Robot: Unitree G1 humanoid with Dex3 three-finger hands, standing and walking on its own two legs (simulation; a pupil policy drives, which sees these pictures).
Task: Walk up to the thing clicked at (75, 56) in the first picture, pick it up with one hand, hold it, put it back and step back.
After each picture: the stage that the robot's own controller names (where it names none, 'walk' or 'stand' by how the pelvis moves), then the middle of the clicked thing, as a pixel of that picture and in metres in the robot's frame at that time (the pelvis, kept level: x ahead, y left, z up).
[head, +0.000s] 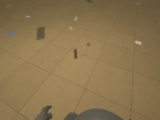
stand; (75, 53) +1.23 +0.32 -0.65
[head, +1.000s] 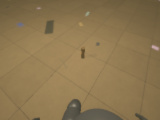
walk; (82, 52) +1.13 +0.21 -0.64
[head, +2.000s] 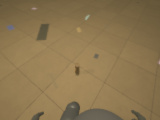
walk; (77, 69) +0.72 +0.21 -0.63
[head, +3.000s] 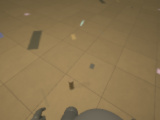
walk; (71, 83) +0.51 +0.21 -0.64
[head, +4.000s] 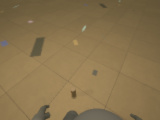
stand; (73, 92) +0.43 +0.20 -0.65
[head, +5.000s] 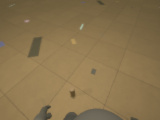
stand; (72, 91) +0.42 +0.21 -0.66
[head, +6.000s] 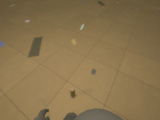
stand; (72, 91) +0.42 +0.21 -0.66
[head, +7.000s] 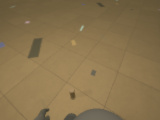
stand; (72, 93) +0.41 +0.21 -0.66
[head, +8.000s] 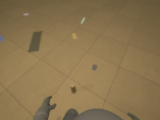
go down; (73, 87) +0.43 +0.20 -0.65
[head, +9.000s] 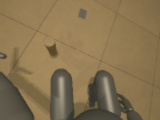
go down; (51, 47) +0.48 +0.27 -0.23
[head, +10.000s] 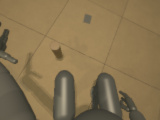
close in; (57, 51) +0.48 +0.26 -0.25
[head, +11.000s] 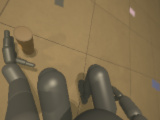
close in; (26, 43) +0.46 +0.31 -0.16
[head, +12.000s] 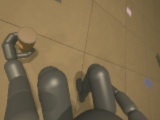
lift; (26, 43) +0.44 +0.30 -0.16
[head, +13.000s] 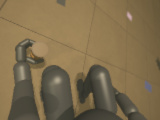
lift; (38, 53) +0.39 +0.26 -0.16
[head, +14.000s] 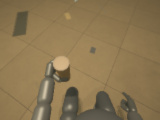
lift; (63, 71) +0.31 +0.17 +0.04
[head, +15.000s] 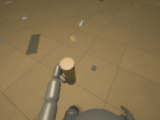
hold; (69, 73) +0.31 +0.14 +0.07
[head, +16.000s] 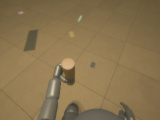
hold; (69, 74) +0.31 +0.15 +0.03
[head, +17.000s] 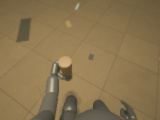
crouch; (66, 70) +0.34 +0.16 -0.01
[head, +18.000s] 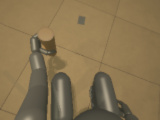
lower; (49, 45) +0.48 +0.23 -0.04
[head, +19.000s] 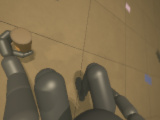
lower; (23, 45) +0.44 +0.29 -0.16
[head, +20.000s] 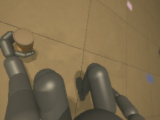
lower; (25, 46) +0.43 +0.29 -0.16
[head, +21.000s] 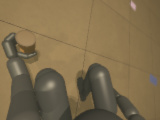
lower; (27, 47) +0.43 +0.28 -0.16
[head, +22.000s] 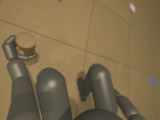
lower; (27, 49) +0.42 +0.29 -0.16
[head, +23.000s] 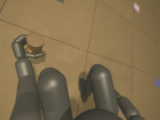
open; (35, 48) +0.43 +0.26 -0.17
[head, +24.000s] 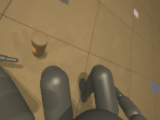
stand; (39, 47) +0.42 +0.26 -0.17
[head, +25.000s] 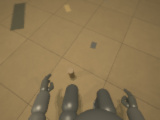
walk; (71, 73) +0.42 +0.19 -0.46
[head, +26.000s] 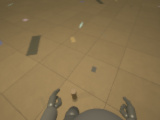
stand; (73, 94) +0.38 +0.17 -0.60
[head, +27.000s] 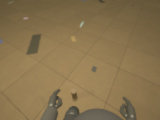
stand; (74, 93) +0.38 +0.17 -0.60
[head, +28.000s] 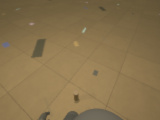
stand; (76, 95) +0.41 +0.16 -0.65
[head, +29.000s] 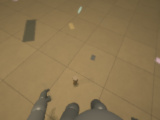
walk; (75, 80) +0.46 +0.11 -0.64
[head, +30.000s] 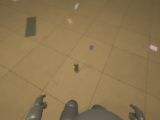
walk; (76, 66) +0.68 +0.18 -0.64
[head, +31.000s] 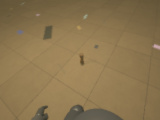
stand; (81, 58) +1.00 +0.22 -0.63
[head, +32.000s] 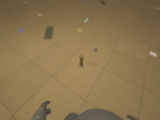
stand; (81, 60) +1.03 +0.17 -0.65
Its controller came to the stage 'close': yes
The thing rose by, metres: 0.68
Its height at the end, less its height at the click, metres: +0.00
